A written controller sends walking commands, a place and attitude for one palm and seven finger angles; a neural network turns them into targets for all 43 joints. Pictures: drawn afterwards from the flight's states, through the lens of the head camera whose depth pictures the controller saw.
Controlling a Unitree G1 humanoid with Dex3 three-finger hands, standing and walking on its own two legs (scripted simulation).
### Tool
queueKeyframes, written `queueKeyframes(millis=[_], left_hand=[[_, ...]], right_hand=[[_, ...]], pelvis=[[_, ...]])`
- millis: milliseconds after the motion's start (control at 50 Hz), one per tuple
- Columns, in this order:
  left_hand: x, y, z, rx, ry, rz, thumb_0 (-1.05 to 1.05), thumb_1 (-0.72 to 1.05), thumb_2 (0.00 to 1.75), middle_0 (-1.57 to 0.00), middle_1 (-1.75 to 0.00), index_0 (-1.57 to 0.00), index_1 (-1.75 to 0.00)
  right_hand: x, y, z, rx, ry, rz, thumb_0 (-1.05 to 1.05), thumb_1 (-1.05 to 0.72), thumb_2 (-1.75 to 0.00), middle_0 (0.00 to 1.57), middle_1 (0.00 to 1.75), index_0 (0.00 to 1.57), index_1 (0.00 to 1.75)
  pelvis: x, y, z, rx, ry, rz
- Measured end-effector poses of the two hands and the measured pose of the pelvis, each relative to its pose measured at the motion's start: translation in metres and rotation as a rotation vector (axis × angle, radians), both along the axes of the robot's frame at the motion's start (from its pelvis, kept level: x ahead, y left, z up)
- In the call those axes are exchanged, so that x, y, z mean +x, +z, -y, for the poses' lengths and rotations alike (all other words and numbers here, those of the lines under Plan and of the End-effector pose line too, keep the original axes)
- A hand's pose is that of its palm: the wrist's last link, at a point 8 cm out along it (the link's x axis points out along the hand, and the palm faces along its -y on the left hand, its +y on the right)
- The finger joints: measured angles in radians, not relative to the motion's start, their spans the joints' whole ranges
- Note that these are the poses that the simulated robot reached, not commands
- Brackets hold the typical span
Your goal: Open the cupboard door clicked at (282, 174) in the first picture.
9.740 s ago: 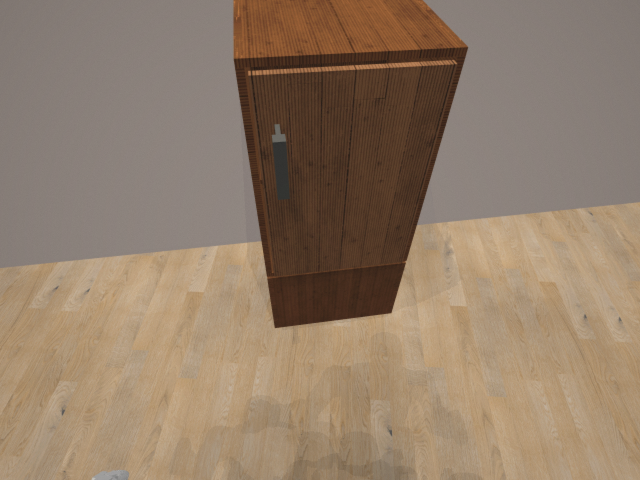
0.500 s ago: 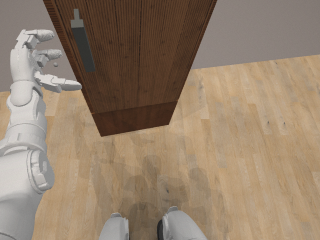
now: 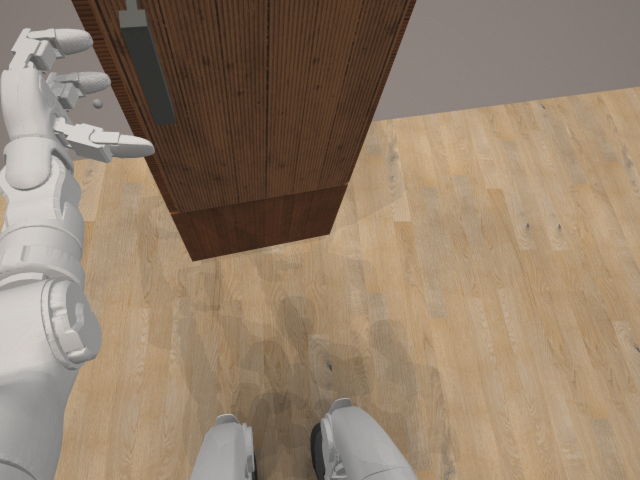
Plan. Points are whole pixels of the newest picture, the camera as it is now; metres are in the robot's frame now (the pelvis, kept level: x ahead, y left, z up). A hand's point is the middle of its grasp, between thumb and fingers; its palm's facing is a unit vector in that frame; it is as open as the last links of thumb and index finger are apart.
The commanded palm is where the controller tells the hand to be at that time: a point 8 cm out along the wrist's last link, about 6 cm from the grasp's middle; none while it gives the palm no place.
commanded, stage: slide the fingers in behind the handle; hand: left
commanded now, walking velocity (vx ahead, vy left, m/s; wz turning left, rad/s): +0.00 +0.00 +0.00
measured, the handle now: (149, 61) +0.61 +0.15 +0.08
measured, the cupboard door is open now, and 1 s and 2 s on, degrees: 0 0 0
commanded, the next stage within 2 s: close the thumb around the handle in 1.40 s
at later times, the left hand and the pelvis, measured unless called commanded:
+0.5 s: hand (132, 102) +0.55 +0.17 +0.07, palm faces +0.14 -0.99 -0.01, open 14.0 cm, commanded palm +0.52 +0.20 +0.07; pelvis +0.01 +0.00 +0.00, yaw +0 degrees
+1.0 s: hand (163, 96) +0.56 +0.13 +0.07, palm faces +0.15 -0.99 -0.01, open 14.0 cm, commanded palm +0.53 +0.17 +0.07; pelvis +0.01 -0.01 +0.00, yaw +0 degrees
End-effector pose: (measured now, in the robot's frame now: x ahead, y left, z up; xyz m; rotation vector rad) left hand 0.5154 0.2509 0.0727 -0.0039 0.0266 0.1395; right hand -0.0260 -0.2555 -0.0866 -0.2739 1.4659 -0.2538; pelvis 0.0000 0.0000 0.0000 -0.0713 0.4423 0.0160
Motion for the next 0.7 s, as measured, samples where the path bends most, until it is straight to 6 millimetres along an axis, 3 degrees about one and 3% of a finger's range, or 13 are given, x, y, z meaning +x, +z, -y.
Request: queueKeyframes(millis=[160,520,700], left_hand=[[0.003,-0.003,0.013,0.001,0.002,-0.011,-0.01,-0.5,0.3,-0.29,-1.2,-0.3,-1.2],[0.004,-0.001,0.037,0.01,0.006,-0.001,-0.01,-0.5,0.3,-0.29,-1.2,-0.3,-1.2],[0.007,-0.002,0.052,0.016,0.004,0.005,-0.01,-0.5,0.3,-0.29,-1.2,-0.3,-1.2]], right_hand=[[-0.005,0.002,-0.004,0.014,-0.02,-0.011,0.0,-0.91,-0.9,0.2,0.3,0.2,0.3],[0.017,-0.005,-0.004,0.043,0.008,0.034,0.0,-0.91,-0.9,0.2,0.3,0.2,0.3],[0.018,-0.007,0.001,0.043,0.011,0.034,0.0,-0.91,-0.9,0.2,0.3,0.2,0.3]], pelvis=[[0.004,0.002,-0.002,0.002,-0.008,0.003],[0.008,0.002,0.001,0.01,-0.003,0.004],[0.007,0.001,0.004,0.013,0.001,-0.001]])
